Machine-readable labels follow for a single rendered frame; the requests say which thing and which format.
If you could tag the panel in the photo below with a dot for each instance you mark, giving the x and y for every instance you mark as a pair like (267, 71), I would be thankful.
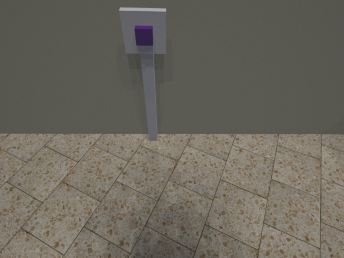
(156, 17)

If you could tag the button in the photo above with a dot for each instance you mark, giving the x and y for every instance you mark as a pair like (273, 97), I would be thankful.
(144, 35)

